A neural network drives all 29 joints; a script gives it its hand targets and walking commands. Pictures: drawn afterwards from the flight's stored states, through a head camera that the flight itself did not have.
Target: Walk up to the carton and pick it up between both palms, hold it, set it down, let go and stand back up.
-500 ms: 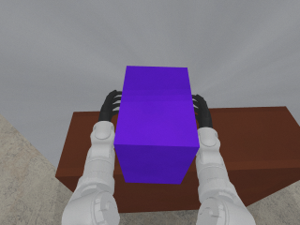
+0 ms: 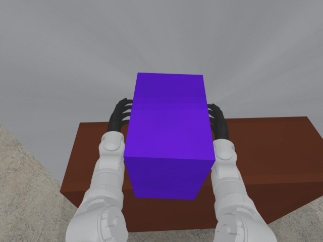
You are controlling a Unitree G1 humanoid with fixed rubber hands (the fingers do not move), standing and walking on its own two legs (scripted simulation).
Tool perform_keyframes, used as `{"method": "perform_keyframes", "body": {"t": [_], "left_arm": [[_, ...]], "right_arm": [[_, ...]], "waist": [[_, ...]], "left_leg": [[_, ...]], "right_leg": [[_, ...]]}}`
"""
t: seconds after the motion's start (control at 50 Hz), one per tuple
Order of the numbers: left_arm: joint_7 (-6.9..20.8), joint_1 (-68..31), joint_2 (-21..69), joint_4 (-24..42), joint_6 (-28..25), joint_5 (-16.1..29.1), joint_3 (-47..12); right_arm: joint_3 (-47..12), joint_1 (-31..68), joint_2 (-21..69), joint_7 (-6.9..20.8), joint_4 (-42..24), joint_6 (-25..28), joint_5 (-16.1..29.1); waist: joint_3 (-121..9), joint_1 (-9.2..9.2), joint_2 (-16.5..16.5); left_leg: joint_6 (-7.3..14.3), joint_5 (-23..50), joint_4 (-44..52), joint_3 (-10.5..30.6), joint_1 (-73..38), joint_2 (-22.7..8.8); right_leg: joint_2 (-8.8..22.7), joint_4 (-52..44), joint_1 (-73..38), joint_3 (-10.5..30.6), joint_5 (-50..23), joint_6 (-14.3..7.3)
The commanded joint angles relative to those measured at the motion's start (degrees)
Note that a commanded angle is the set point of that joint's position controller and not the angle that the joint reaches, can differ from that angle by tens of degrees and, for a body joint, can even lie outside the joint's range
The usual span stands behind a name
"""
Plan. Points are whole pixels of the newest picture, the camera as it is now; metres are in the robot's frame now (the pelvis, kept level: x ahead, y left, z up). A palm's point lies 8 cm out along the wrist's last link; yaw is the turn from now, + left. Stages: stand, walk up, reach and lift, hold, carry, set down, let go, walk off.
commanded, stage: reach and lift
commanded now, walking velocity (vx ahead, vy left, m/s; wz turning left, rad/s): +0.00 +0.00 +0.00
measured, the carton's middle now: (167, 139) +0.40 -0.02 +0.01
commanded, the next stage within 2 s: none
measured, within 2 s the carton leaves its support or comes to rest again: leaves its support in 0.16 s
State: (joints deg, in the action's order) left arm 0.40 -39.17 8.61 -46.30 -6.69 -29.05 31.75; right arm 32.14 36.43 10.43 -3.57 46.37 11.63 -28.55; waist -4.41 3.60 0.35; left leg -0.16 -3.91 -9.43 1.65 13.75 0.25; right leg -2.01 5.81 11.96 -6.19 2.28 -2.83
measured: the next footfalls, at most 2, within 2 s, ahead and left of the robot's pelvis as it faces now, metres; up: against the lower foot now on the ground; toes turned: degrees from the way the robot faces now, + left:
none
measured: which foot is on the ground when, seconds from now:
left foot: down 0.00-1.00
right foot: down 0.00-1.00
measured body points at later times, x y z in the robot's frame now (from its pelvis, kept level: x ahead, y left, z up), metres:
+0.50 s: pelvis -0.01 +0.00 +0.00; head -0.01 +0.01 +0.45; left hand +0.40 +0.10 +0.10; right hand +0.36 -0.17 +0.08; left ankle +0.00 +0.12 -0.75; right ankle +0.00 -0.08 -0.75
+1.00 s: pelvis -0.02 +0.00 +0.00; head -0.04 +0.03 +0.45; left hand +0.39 +0.12 +0.16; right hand +0.36 -0.15 +0.13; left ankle +0.00 +0.12 -0.75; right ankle +0.00 -0.08 -0.75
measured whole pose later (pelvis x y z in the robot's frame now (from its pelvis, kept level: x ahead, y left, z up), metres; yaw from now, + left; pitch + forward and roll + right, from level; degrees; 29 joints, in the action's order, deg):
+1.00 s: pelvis -0.02 +0.00 +0.00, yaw +1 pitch -3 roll -1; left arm -0.7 -40.6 4.4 -28.9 20.6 -18.8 17.2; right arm 13.2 35.6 5.0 -10.1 39.3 -4.5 -3.3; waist -0.8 5.8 -3.0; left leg -0.1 -6.8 -14.3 3.0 4.2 0.4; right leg -2.0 8.0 0.7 -7.5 4.2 -2.7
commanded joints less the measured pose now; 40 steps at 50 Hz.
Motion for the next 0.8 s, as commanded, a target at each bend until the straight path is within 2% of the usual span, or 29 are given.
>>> {"method": "perform_keyframes", "body": {"t": [0.0, 0.02, 0.04, 0.06, 0.12, 0.16, 0.2, 0.22, 0.26, 0.3, 0.32, 0.36, 0.4, 0.44, 0.48, 0.5, 0.52, 0.56, 0.58, 0.6, 0.62, 0.64, 0.66, 0.68, 0.72, 0.76, 0.78], "left_arm": [[2.63, -25.23, 23.15, 1.95, -2.16, 0.32, -14.61], [2.71, -25.79, 23.62, 0.74, -2.2, 0.85, -15.29], [2.79, -25.84, 23.09, -0.34, -1.99, 1.13, -15.65], [3.07, -24.38, 23.02, -1.35, -1.19, 0.99, -14.99], [3.16, -26.27, 23.42, 1.31, -1.57, 2.66, -16.93], [2.48, -26.42, 26.07, 2.02, -2.23, 2.75, -19.14], [2.49, -26.42, 26.21, -0.55, -1.6, 3.05, -20.17], [2.71, -24.68, 26.07, -0.51, -0.98, 3.32, -20.22], [3.03, -25.55, 24.83, 0.16, -0.05, 4.39, -20.05], [2.81, -26.12, 26.49, 2.44, 0.26, 5.07, -21.99], [2.62, -26.71, 27.05, 3.53, -0.07, 5.55, -22.4], [2.42, -25.43, 26.44, 2.14, 1.38, 3.99, -21.78], [3.08, -24.54, 25.38, 1.74, 3.46, 6.01, -22.55], [3.12, -28.47, 26.12, 6.23, 3.23, 9.03, -26.82], [3.0, -29.56, 27.05, 6.65, 4.37, 9.95, -28.2], [2.98, -27.91, 26.69, 5.33, 5.9, 9.04, -27.38], [3.32, -27.18, 25.6, 4.54, 8.15, 9.48, -27.03], [3.88, -26.47, 23.87, 5.76, 11.01, 9.81, -26.01], [4.14, -26.6, 23.21, 6.55, 12.16, 10.57, -25.91], [4.37, -28.36, 24.01, 9.4, 12.59, 11.58, -28.18], [4.33, -28.33, 23.55, 9.58, 13.25, 12.47, -29.33], [4.38, -27.64, 24.15, 10.0, 13.63, 12.74, -29.24], [4.34, -28.72, 24.93, 13.17, 13.24, 13.18, -31.56], [4.15, -29.04, 24.91, 13.67, 13.69, 12.74, -31.96], [4.25, -26.59, 23.59, 13.4, 16.01, 11.08, -29.03], [4.91, -28.22, 21.38, 14.79, 18.73, 12.13, -30.02], [5.49, -28.72, 20.9, 14.83, 20.14, 12.41, -29.12]], "right_arm": [[-14.89, 24.49, 23.16, 3.32, 0.32, 3.53, -1.36], [-14.99, 25.83, 23.02, 3.22, 0.57, 3.6, -1.55], [-14.95, 25.65, 22.89, 3.12, 1.32, 3.18, -1.03], [-15.84, 24.54, 23.04, 3.07, 2.12, 2.65, -0.25], [-18.73, 26.37, 24.34, 2.17, -0.9, 3.3, 1.42], [-20.72, 25.99, 24.9, 2.29, 0.92, 4.69, 2.88], [-21.0, 27.11, 23.68, 2.49, 1.68, 4.43, 3.29], [-21.46, 25.17, 24.34, 2.23, 2.68, 3.55, 3.63], [-23.03, 26.64, 23.55, 1.79, 0.73, 2.65, 6.07], [-25.53, 27.62, 23.96, 1.48, -0.96, 2.88, 7.35], [-26.51, 29.19, 24.47, 1.6, -2.96, 3.35, 7.68], [-27.69, 28.65, 23.94, 1.58, -1.18, 2.14, 8.82], [-28.44, 29.57, 22.16, 1.2, -2.26, 0.86, 11.28], [-31.64, 32.05, 24.37, 0.66, -5.82, 1.37, 13.49], [-32.58, 33.14, 24.12, 0.8, -6.33, 0.49, 14.45], [-32.15, 32.28, 22.48, 0.96, -4.86, -0.85, 14.78], [-31.22, 32.1, 21.48, 1.25, -3.16, -2.84, 15.49], [-29.72, 31.94, 19.58, 1.27, -2.54, -5.56, 16.58], [-29.09, 33.22, 19.25, 1.24, -4.46, -5.95, 17.77], [-30.1, 34.3, 19.72, 0.93, -6.41, -5.62, 18.24], [-31.71, 36.2, 19.4, 0.79, -8.74, -5.22, 19.4], [-32.32, 37.66, 18.76, 0.45, -11.69, -5.12, 20.71], [-33.97, 36.88, 19.5, 0.19, -12.42, -5.02, 21.17], [-34.54, 38.21, 19.06, -0.12, -13.09, -5.16, 22.21], [-32.9, 33.05, 16.81, -0.08, -8.75, -7.86, 21.45], [-31.74, 33.79, 15.52, -0.69, -7.09, -9.75, 22.68], [-30.85, 33.36, 15.35, -0.86, -7.3, -10.79, 22.68]], "waist": [[-25.78, 0.15, 0.95], [-25.91, 0.34, 0.83], [-26.43, 0.47, 1.7], [-23.31, 0.92, 0.79], [-28.31, 0.99, -1.12], [-31.07, 0.75, 1.69], [-28.24, 1.4, 2.31], [-25.38, 1.51, 1.07], [-24.28, 0.77, 0.18], [-27.52, 0.68, -0.45], [-29.2, 0.09, 0.32], [-26.05, -0.09, -0.77], [-22.76, -0.13, -1.75], [-28.7, 0.6, -2.5], [-27.51, 0.3, -0.75], [-23.22, -0.05, -0.35], [-18.98, 0.38, -0.19], [-12.61, -0.01, -0.5], [-13.82, 0.27, -1.42], [-15.89, 0.55, -1.78], [-20.98, 0.67, -2.68], [-22.95, 0.25, -1.62], [-25.35, 0.69, -0.94], [-27.61, 1.13, -0.32], [-18.19, 1.27, 1.53], [-13.31, 2.52, -0.31], [-10.81, 2.24, -0.65]], "left_leg": [[-0.41, 9.63, -0.69, 1.41, -2.31, -0.03], [-0.66, 8.67, -0.72, 1.08, -1.96, 0.16], [-0.35, 8.23, -0.42, 1.34, -1.87, 0.14], [-0.73, 7.71, -0.39, 1.36, -1.75, 0.07], [0.61, 7.87, -0.41, 1.28, 0.25, 0.57], [-0.35, 13.55, -1.55, 0.97, -2.14, 0.47], [-1.18, 12.72, -2.18, 1.41, -3.0, 0.33], [-1.15, 12.19, -2.22, 1.83, -4.06, 0.38], [-0.32, 9.3, -1.98, 1.76, -3.16, 0.86], [-0.43, 13.38, -2.76, 1.57, -4.12, 0.64], [-0.48, 13.79, -2.31, 1.93, -4.22, 0.72], [-0.05, 12.19, -1.96, 1.62, -5.46, 0.72], [0.01, 6.73, -0.7, 1.94, -4.02, 0.32], [0.57, 7.82, -1.58, 1.66, -5.85, 0.65], [0.24, 5.8, -1.55, 1.52, -5.76, 0.85], [0.16, 4.58, -1.44, 1.41, -6.88, 0.5], [-0.27, 1.94, -1.78, 1.63, -6.91, 0.64], [0.26, -3.31, -1.6, 1.27, -5.03, 0.61], [0.29, -3.57, -2.16, 0.85, -4.89, 0.67], [0.43, -2.08, -2.37, 1.26, -4.83, 0.49], [0.53, -0.91, -2.35, 1.0, -6.56, 0.27], [0.49, 1.07, -2.7, 1.11, -7.43, 0.43], [0.18, 4.57, -3.13, 1.43, -6.92, 0.67], [-0.11, 6.5, -3.43, 1.57, -8.94, 0.86], [-0.86, 4.5, -3.08, 1.64, -9.36, 0.67], [-0.51, -1.72, -2.4, 1.11, -7.79, 0.61], [-0.23, -4.14, -2.09, 1.12, -7.09, 0.53]], "right_leg": [[0.76, 6.38, -19.51, 2.31, -25.19, 4.36], [1.08, 6.3, -19.28, 2.5, -24.44, 4.06], [1.27, 6.71, -19.45, 2.5, -24.65, 4.66], [1.04, 6.34, -19.81, 2.42, -24.28, 4.07], [1.42, 7.41, -23.09, 3.49, -27.84, 4.49], [0.96, 8.01, -23.63, 3.42, -31.92, 3.9], [0.72, 7.3, -22.11, 2.95, -29.67, 3.54], [0.62, 6.79, -21.6, 2.73, -28.92, 3.61], [0.56, 6.7, -20.95, 2.56, -25.75, 3.9], [0.38, 7.52, -21.88, 2.56, -28.72, 3.58], [0.48, 7.49, -22.52, 2.93, -29.34, 3.74], [0.59, 6.94, -24.16, 3.14, -28.36, 4.04], [0.8, 6.21, -23.89, 2.97, -23.27, 4.01], [1.0, 6.58, -22.38, 3.26, -23.55, 4.29], [0.85, 6.66, -22.86, 2.7, -21.31, 3.85], [1.03, 6.15, -22.27, 2.58, -18.48, 3.51], [1.01, 5.36, -19.68, 2.5, -13.87, 3.11], [1.32, 4.78, -17.04, 2.56, -5.51, 3.3], [1.28, 4.96, -17.06, 2.21, -4.75, 3.52], [1.27, 5.46, -17.97, 2.41, -6.85, 3.8], [1.54, 5.46, -19.89, 2.29, -9.16, 4.23], [1.34, 6.0, -21.56, 2.34, -12.55, 3.94], [1.33, 6.52, -23.25, 2.37, -17.22, 3.88], [0.89, 6.67, -23.72, 1.97, -19.03, 3.91], [1.02, 4.94, -22.97, 1.51, -15.15, 3.06], [1.52, 4.01, -20.17, 1.7, -7.73, 3.43], [2.02, 3.39, -19.24, 2.06, -4.85, 3.49]]}}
